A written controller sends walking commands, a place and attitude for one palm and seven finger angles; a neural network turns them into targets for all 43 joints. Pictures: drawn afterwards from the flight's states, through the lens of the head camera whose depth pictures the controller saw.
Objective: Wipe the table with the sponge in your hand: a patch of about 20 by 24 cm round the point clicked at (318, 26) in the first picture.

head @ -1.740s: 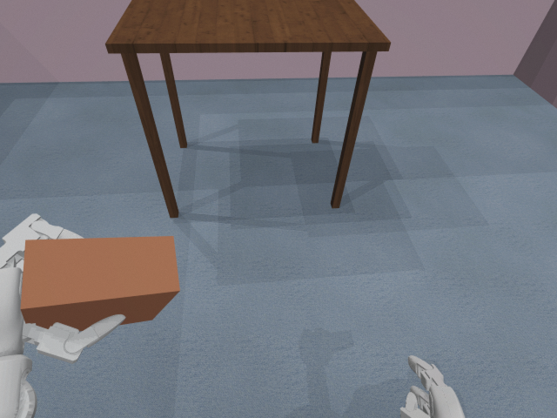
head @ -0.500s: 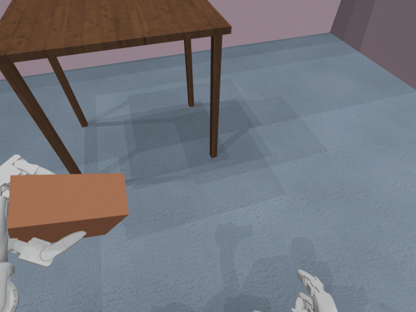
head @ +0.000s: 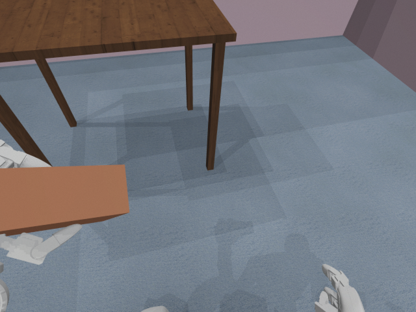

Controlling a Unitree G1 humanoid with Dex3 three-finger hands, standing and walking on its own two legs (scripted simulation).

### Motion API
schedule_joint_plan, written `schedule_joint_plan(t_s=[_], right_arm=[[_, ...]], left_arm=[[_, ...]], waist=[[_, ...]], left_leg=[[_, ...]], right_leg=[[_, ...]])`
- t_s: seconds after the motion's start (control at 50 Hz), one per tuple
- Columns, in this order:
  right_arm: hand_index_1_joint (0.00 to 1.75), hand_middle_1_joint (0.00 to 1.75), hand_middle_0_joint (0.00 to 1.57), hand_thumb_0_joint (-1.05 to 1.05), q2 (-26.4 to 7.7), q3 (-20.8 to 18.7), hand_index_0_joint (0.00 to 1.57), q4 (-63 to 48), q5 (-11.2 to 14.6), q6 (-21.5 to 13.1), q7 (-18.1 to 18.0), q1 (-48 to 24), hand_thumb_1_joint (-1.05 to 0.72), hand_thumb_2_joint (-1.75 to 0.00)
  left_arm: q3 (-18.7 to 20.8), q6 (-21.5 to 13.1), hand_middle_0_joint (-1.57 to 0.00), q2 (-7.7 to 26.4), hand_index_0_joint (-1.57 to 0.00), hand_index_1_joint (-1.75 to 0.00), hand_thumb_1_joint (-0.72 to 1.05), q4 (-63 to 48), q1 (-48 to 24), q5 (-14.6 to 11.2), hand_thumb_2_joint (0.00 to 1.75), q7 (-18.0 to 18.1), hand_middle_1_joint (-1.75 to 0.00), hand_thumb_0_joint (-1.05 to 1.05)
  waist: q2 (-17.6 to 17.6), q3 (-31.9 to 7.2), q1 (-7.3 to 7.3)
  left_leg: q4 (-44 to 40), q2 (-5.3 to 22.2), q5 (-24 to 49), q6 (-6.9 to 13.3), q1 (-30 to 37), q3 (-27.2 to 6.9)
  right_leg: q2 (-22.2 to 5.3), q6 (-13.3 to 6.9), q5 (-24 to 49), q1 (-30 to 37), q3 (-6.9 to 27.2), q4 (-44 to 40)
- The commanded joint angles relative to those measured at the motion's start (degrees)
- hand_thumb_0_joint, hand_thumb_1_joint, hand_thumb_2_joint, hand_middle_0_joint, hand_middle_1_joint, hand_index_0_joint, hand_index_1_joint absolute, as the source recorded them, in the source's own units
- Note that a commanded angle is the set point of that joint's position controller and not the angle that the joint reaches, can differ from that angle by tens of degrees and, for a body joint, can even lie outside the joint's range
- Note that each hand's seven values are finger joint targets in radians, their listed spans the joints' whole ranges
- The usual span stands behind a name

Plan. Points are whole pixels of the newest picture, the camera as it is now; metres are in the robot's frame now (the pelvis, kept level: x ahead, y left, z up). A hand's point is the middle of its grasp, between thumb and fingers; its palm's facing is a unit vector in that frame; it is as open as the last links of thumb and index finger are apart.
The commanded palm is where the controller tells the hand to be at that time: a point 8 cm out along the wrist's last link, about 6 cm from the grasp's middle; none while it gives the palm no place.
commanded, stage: walk to a spot facing it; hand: left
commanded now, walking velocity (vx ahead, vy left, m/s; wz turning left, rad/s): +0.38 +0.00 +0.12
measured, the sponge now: (80, 199) +0.23 +0.20 +0.17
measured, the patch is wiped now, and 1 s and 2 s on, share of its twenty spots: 0.00 0.00 0.00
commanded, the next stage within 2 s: turn to face it in 0.52 s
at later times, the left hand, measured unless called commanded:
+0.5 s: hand (106, 141) +0.33 +0.20 +0.18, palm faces +0.48 -0.73 -0.48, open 10.4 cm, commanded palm +0.25 +0.24 +0.20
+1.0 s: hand (117, 102) +0.39 +0.19 +0.20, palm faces +0.56 -0.70 -0.45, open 10.4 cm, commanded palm +0.35 +0.22 +0.20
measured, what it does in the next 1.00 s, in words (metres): walks ahead: right foot, then left foot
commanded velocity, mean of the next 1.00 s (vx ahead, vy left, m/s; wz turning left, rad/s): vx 0.14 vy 0.00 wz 0.05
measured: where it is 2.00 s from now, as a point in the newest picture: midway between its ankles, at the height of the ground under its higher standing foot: outside the picture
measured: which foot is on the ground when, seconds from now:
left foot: down 0.00-0.32, up 0.34-0.68, down 0.70-1.00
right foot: down 0.00-0.00, up 0.02-0.30, down 0.32-0.68, up 0.70-0.98, down 1.00-1.00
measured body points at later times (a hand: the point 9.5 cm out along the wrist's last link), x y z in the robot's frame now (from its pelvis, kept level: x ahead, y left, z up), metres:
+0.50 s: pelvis +0.14 -0.06 +0.02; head +0.18 -0.08 +0.46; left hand +0.30 +0.23 +0.20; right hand +0.32 -0.29 -0.10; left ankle +0.12 +0.07 -0.63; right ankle +0.15 -0.16 -0.72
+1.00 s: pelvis +0.23 -0.08 +0.01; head +0.26 -0.09 +0.45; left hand +0.36 +0.23 +0.22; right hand +0.46 -0.20 -0.08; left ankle +0.23 +0.07 -0.72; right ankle +0.28 -0.17 -0.72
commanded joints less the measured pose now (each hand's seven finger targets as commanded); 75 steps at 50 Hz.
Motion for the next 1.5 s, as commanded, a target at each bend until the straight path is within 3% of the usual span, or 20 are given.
schedule_joint_plan(t_s=[0.0, 0.12, 0.24, 0.28, 0.3, 0.34, 0.46, 0.56, 0.62, 0.64, 0.66, 0.68, 0.82, 0.96, 1.02, 1.1, 1.32, 1.36, 1.42, 1.48], right_arm=[[0.30, 0.30, 0.20, 0.00, -4.6, -0.8, 0.20, -7.6, -0.5, -3.5, 0.6, -4.9, -0.90, -0.90], [0.30, 0.30, 0.20, 0.00, -3.7, -1.4, 0.20, -6.6, 0.2, -5.3, 1.7, -4.7, -0.90, -0.90], [0.30, 0.30, 0.20, 0.00, -3.5, -1.1, 0.20, -6.2, 0.7, -4.9, 0.3, -3.9, -0.90, -0.90], [0.30, 0.30, 0.20, 0.00, -2.1, -0.8, 0.20, -5.6, 0.9, -4.0, -0.1, -3.4, -0.90, -0.90], [0.30, 0.30, 0.20, 0.00, -0.6, -0.1, 0.20, -6.5, 0.7, -3.6, 0.0, -4.6, -0.90, -0.90], [0.30, 0.30, 0.20, 0.00, -2.8, -0.5, 0.20, -5.9, 0.5, -4.0, 0.5, -7.7, -0.90, -0.90], [0.30, 0.30, 0.20, 0.00, -2.4, -0.4, 0.20, -6.4, -0.1, -1.7, 1.0, -7.9, -0.90, -0.90], [0.30, 0.30, 0.20, 0.00, -1.4, -1.2, 0.20, -10.0, -0.4, -1.3, 1.0, -6.5, -0.90, -0.90], [0.30, 0.30, 0.20, 0.00, -2.0, -1.9, 0.20, -9.7, -0.1, -1.0, 0.5, -3.2, -0.90, -0.90], [0.30, 0.30, 0.20, 0.00, -2.9, -2.5, 0.20, -9.8, 0.3, -1.1, 0.2, -2.8, -0.90, -0.90], [0.30, 0.30, 0.20, 0.00, -4.5, -2.9, 0.20, -10.0, 0.2, -1.4, 0.5, -3.7, -0.90, -0.90], [0.30, 0.30, 0.20, 0.00, -5.5, -2.8, 0.20, -9.9, 0.8, -2.1, 1.5, -2.7, -0.90, -0.90], [0.30, 0.30, 0.20, 0.00, -4.3, -1.0, 0.20, -8.1, 0.3, -4.4, 3.0, -4.8, -0.90, -0.90], [0.30, 0.30, 0.20, 0.00, -4.1, -0.5, 0.20, -8.5, 0.6, -5.5, 2.4, -4.6, -0.90, -0.90], [0.30, 0.30, 0.20, 0.00, -2.6, -0.5, 0.20, -9.4, 0.7, -4.9, 2.2, -5.9, -0.90, -0.90], [0.30, 0.30, 0.20, 0.00, -1.1, 1.4, 0.20, -7.5, 0.1, -2.8, 2.0, -7.9, -0.90, -0.90], [0.30, 0.30, 0.20, 0.00, -4.3, -0.8, 0.20, -9.6, 0.5, -1.0, 1.8, -4.6, -0.90, -0.90], [0.30, 0.30, 0.20, 0.00, -5.0, -1.2, 0.20, -10.0, 0.8, -0.9, 1.6, -3.9, -0.90, -0.90], [0.30, 0.30, 0.20, 0.00, -5.8, -0.8, 0.20, -10.4, 0.7, -1.5, 0.9, -5.7, -0.90, -0.90], [0.30, 0.30, 0.20, 0.00, -5.3, -1.4, 0.20, -8.8, 0.2, -3.2, 1.2, -4.1, -0.90, -0.90]], left_arm=[[6.3, -4.5, -1.20, 12.1, -1.20, -1.60, 0.10, -8.9, -10.1, -0.3, 1.30, 0.7, -1.60, 0.00], [6.3, -4.3, -1.20, 7.6, -1.20, -1.60, 0.10, -15.7, -1.0, -1.2, 1.30, 0.0, -1.60, 0.00], [4.3, -2.7, -1.20, 5.1, -1.20, -1.60, 0.10, -5.2, -3.5, -1.1, 1.30, -0.3, -1.60, 0.00], [5.1, -1.8, -1.20, 7.9, -1.20, -1.60, 0.10, -2.8, -6.2, -0.3, 1.30, -0.3, -1.60, 0.00], [6.8, -1.2, -1.20, 11.2, -1.20, -1.60, 0.10, -2.6, -6.9, 0.1, 1.30, 0.1, -1.60, 0.00], [7.6, -1.4, -1.20, 12.2, -1.20, -1.60, 0.10, -4.2, -9.6, -0.7, 1.30, -0.2, -1.60, 0.00], [7.6, -3.7, -1.20, 10.4, -1.20, -1.60, 0.10, -10.2, -4.0, 0.1, 1.30, 0.2, -1.60, 0.00], [9.2, -3.1, -1.20, 10.0, -1.20, -1.60, 0.10, -14.8, 2.3, -0.6, 1.30, 2.2, -1.60, 0.00], [8.9, -3.1, -1.20, 10.0, -1.20, -1.60, 0.10, -16.3, 1.1, -1.1, 1.30, 2.9, -1.60, 0.00], [7.8, -3.7, -1.20, 9.0, -1.20, -1.60, 0.10, -16.6, 0.6, -1.3, 1.30, 2.9, -1.60, 0.00], [7.8, -5.0, -1.20, 9.3, -1.20, -1.60, 0.10, -18.7, -1.3, -1.9, 1.30, 2.8, -1.60, 0.00], [8.5, -5.8, -1.20, 12.1, -1.20, -1.60, 0.10, -17.9, -5.0, -1.4, 1.30, 2.7, -1.60, 0.00], [5.6, -3.2, -1.20, 7.9, -1.20, -1.60, 0.10, -16.0, -1.8, -1.7, 1.30, -0.3, -1.60, 0.00], [3.4, -1.0, -1.20, 6.3, -1.20, -1.60, 0.10, -5.9, -9.5, -1.1, 1.30, -1.3, -1.60, 0.00], [5.7, -0.1, -1.20, 9.9, -1.20, -1.60, 0.10, -2.6, -10.3, -1.6, 1.30, -1.0, -1.60, 0.00], [7.0, -1.7, -1.20, 10.1, -1.20, -1.60, 0.10, -8.9, -5.8, -1.5, 1.30, -0.3, -1.60, 0.00], [8.8, -3.0, -1.20, 10.1, -1.20, -1.60, 0.10, -8.3, 2.1, -1.7, 1.30, 0.1, -1.60, 0.00], [7.5, -3.1, -1.20, 10.0, -1.20, -1.60, 0.10, -10.0, -0.1, -1.6, 1.30, -0.1, -1.60, 0.00], [7.3, -3.6, -1.20, 10.1, -1.20, -1.60, 0.10, -9.3, -1.3, -1.0, 1.30, -0.5, -1.60, 0.00], [3.5, -3.0, -1.20, 7.6, -1.20, -1.60, 0.10, -7.9, -4.6, 0.1, 1.30, -1.2, -1.60, 0.00]], waist=[[19.7, -9.7, -2.42], [18.1, -9.3, -0.92], [13.9, -7.5, -1.20], [0.5, -7.8, -0.70], [-16.9, -7.9, 0.36], [-12.9, -6.5, 0.03], [-5.4, -6.7, -0.86], [-6.2, -10.1, 1.19], [-1.8, -15.5, -2.43], [5.7, -18.0, -3.37], [19.1, -19.1, -2.03], [18.5, -18.4, -1.83], [18.0, -11.4, -1.23], [11.3, -8.3, -0.43], [-18.3, -9.9, 0.12], [-3.0, -13.7, -0.83], [-0.9, -15.6, -0.33], [2.1, -14.8, -1.13], [20.5, -8.2, 0.47], [15.8, -3.5, 0.03]], left_leg=[[-17.0, 24.1, -4.7, 14.8, 20.9, -42.3], [-16.1, 14.4, -3.5, 8.7, 9.6, -16.4], [-7.8, 9.8, -10.9, 4.3, 3.5, -8.0], [11.0, 4.3, -16.6, 1.7, -5.7, -4.1], [29.4, -2.9, -24.3, -0.6, -19.3, -2.3], [43.5, -0.1, -20.2, -1.5, -22.1, -12.1], [28.2, 2.9, -12.7, -3.3, -14.6, -6.9], [8.9, -0.2, -11.3, -2.8, -7.5, 1.2], [-4.4, -5.5, -0.2, -2.4, 8.3, 4.2], [-7.9, -0.9, 8.6, -0.7, 20.0, -2.0], [-6.6, 15.6, 35.1, 7.8, 28.4, -23.5], [-7.5, 21.9, 44.6, 12.8, 27.1, -33.0], [-11.3, 15.1, 20.3, 5.7, 10.4, -9.5], [-0.5, 14.1, 2.7, -0.1, 5.6, -3.5], [28.4, -1.6, -26.0, -5.1, -6.9, -5.2], [36.1, -0.5, -18.3, -5.6, -9.9, -11.3], [-0.5, -2.4, -13.6, -2.8, 3.7, -8.9], [-9.8, 0.2, -7.7, -1.7, 11.4, -9.2], [-18.0, 16.3, -2.8, 5.5, 6.2, -23.2], [-14.0, 17.2, 11.2, 6.6, 4.6, -17.8]], right_leg=[[0.5, 1.3, -7.4, -25.6, 10.6, 31.2], [-1.6, 2.8, 4.4, -17.8, 4.8, 15.6], [3.4, 4.1, 10.8, -1.0, -3.8, -7.5], [-4.6, 0.7, 5.7, 7.3, 8.1, -17.5], [-18.7, -6.0, 8.7, 13.3, 30.7, -24.1], [-23.4, -8.8, 9.3, 10.4, 35.1, -26.0], [-17.3, -5.0, 42.1, 9.2, 4.3, -19.3], [-17.2, -4.9, 53.3, 12.3, 0.4, -13.1], [-13.2, -1.2, 54.3, 7.0, -2.7, 1.6], [-9.6, 1.1, 40.0, -0.4, -2.8, 12.9], [-0.5, 3.8, 0.1, -14.9, -0.1, 25.4], [2.2, 2.7, -13.1, -20.1, 6.8, 32.5], [1.7, 3.3, 4.9, -11.0, 4.9, 8.8], [3.4, 4.0, 15.6, -2.1, 3.0, -10.2], [-14.7, -6.1, 49.5, -0.3, 34.5, -21.0], [-11.3, -7.6, 50.1, 5.7, 24.2, -16.3], [-7.9, -6.3, 25.7, 3.5, 26.9, -21.3], [-5.2, -3.4, 18.6, -1.0, 24.4, -19.4], [5.8, 1.6, 5.2, -9.9, 13.9, -1.8], [5.2, 2.8, 2.6, -13.3, 10.1, 9.4]])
